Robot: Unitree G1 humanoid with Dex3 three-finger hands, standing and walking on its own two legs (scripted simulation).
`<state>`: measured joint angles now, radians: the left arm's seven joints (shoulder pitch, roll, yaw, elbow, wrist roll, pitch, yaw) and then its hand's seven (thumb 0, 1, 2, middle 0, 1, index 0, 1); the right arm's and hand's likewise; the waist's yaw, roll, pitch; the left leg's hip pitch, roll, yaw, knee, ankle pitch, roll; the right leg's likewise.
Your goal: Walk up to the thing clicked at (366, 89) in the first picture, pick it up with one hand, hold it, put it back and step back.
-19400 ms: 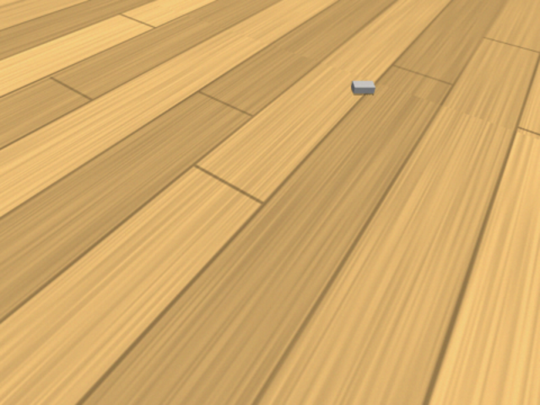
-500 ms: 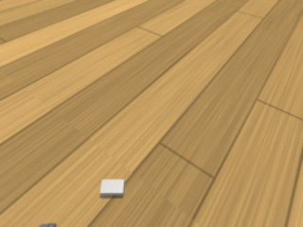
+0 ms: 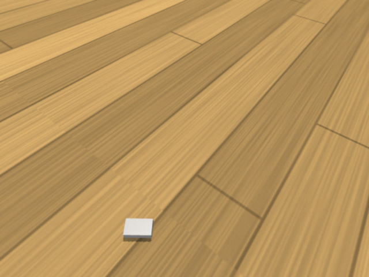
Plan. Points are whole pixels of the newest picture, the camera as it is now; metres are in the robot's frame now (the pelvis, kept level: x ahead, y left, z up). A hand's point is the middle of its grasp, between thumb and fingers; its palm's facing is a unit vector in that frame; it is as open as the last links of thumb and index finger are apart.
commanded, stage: walk up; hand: left
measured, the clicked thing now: (138, 228) +0.46 +0.23 -0.76
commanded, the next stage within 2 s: none
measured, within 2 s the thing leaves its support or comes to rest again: neither
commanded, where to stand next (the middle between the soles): +0.09 -0.01 m, yaw +0 degrees
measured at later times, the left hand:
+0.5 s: hand out of the picture +0.13 +0.30 -0.17, palm faces -0.03 -0.93 -0.36, open 7.4 cm
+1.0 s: hand (80, 259) +0.19 +0.27 -0.18, palm faces +0.03 -0.94 -0.35, open 7.4 cm
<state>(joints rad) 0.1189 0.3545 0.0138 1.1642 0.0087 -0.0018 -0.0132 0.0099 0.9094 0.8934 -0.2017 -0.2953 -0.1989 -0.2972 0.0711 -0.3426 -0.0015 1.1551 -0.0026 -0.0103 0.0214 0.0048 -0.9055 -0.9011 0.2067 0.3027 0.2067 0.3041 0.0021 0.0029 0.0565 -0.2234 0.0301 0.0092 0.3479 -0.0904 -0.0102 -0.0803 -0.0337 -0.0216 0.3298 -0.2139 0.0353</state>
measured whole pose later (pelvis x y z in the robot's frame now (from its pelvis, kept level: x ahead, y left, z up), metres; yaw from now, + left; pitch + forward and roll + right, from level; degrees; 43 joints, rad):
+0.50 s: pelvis +0.08 +0.02 -0.01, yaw +0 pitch -3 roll +0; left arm 0.22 0.42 0.04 0.99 0.00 0.00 -0.01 0.01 0.91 0.89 -0.20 -0.30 -0.20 -0.30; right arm 0.25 -0.37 -0.05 0.97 -0.02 -0.05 0.01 0.00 -0.90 -0.90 0.21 0.30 0.21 0.30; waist -0.01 -0.04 0.12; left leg -0.15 0.00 0.04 0.46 -0.26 0.03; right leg -0.36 -0.01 0.06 0.86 -0.44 -0.02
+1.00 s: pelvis +0.04 +0.01 -0.04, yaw +3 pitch -3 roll +2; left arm 0.03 0.38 0.04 0.82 0.02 0.06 0.01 0.01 0.91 0.89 -0.20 -0.30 -0.20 -0.30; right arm 0.16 -0.37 -0.03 0.92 -0.03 0.02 -0.01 0.00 -0.91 -0.90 0.21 0.30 0.21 0.30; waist 0.01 -0.08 0.17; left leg -0.26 -0.05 0.01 0.74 -0.43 0.02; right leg -0.50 -0.07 0.01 0.79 -0.32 -0.01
